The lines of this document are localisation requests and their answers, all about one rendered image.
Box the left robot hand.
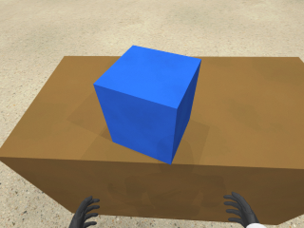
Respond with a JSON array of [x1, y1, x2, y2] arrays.
[[68, 196, 100, 228]]

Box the pedestal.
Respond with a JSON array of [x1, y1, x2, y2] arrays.
[[0, 56, 304, 225]]

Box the right robot hand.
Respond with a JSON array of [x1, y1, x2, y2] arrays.
[[223, 191, 260, 228]]

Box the carton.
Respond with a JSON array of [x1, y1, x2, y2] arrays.
[[93, 45, 201, 165]]

